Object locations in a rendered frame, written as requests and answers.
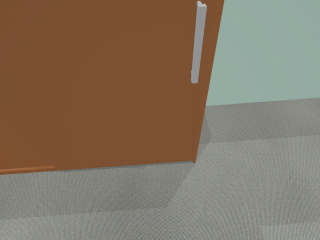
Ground handle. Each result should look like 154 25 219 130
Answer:
191 1 207 84

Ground wardrobe door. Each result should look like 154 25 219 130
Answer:
0 0 218 170
0 110 53 169

